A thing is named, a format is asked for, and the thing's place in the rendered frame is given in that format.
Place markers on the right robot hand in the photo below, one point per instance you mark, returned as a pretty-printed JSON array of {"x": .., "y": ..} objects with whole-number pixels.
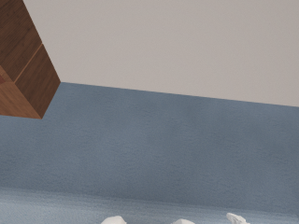
[{"x": 235, "y": 219}]

